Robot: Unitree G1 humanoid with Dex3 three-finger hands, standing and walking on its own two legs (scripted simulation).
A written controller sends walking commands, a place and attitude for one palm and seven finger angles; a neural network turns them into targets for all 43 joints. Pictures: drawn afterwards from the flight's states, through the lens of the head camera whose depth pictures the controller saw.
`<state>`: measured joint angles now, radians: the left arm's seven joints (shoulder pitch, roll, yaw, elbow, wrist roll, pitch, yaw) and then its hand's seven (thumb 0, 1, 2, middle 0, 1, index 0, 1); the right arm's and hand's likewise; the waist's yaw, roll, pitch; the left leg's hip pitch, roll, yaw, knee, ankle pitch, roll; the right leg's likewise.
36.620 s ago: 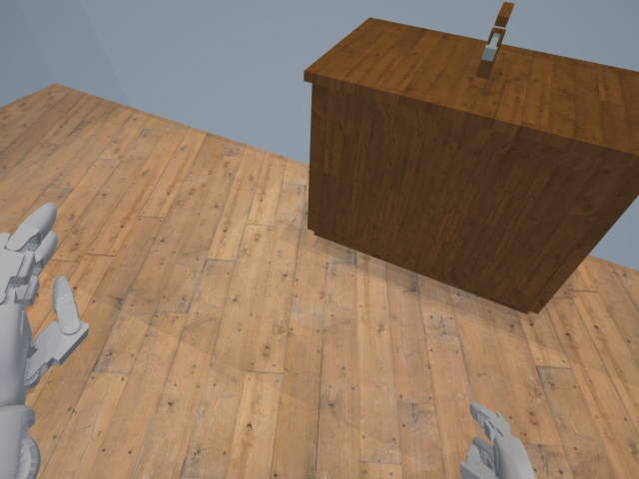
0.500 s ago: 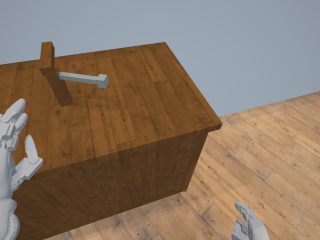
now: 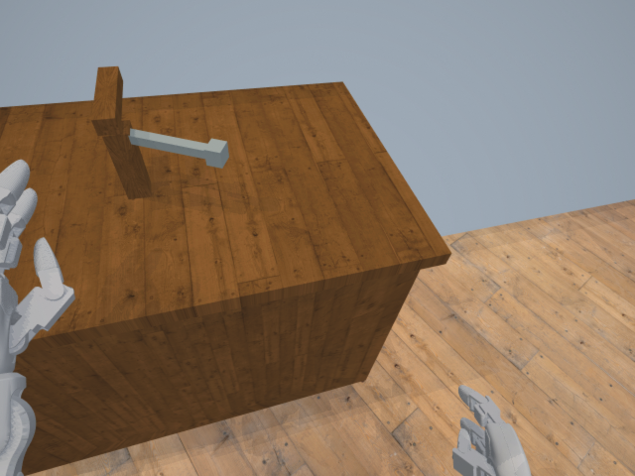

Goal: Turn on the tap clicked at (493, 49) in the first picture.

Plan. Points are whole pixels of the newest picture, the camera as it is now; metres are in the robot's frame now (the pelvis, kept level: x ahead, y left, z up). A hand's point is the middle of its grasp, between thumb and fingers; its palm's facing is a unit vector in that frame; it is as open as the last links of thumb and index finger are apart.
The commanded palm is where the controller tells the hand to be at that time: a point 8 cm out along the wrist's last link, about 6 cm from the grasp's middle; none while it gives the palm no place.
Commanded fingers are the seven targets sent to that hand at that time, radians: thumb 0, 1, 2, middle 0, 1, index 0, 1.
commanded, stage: come to a stop and stand still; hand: left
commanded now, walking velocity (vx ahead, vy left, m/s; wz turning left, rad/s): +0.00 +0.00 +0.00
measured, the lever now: (216, 153) +0.50 +0.21 +0.11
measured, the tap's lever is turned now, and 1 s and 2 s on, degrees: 62 62 62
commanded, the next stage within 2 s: look again from close up in 0.28 s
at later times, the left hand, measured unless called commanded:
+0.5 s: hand (76, 303) +0.22 +0.26 +0.15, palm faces +0.38 -0.86 -0.33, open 7.4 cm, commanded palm +0.16 +0.29 +0.17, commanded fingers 0.00 0.90 0.90 -0.20 -0.30 -0.20 -0.30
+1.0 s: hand (66, 284) +0.22 +0.26 +0.18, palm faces +0.37 -0.89 -0.28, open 7.4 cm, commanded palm +0.15 +0.29 +0.17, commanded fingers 0.00 0.90 0.90 -0.20 -0.30 -0.20 -0.30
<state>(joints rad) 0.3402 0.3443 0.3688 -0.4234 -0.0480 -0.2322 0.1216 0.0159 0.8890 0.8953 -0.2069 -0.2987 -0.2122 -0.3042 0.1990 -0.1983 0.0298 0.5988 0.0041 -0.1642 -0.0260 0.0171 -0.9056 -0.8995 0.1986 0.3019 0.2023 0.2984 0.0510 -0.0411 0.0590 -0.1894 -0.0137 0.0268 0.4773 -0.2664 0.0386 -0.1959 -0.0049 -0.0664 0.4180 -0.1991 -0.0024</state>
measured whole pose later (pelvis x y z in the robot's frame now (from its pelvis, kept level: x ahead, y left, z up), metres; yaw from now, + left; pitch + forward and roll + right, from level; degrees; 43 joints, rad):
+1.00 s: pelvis -0.01 +0.00 -0.01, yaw +0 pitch -3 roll +0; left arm 0.20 0.35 0.36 -0.35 -0.13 0.04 -0.01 0.01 0.90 0.90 -0.20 -0.30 -0.20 -0.30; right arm 0.19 -0.23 0.06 0.65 0.00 -0.14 0.00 0.02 -0.90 -0.90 0.20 0.30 0.20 0.30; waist 0.06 0.02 0.00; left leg -0.19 -0.05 0.04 0.50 -0.26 0.05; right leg -0.23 -0.02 -0.02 0.53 -0.24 0.00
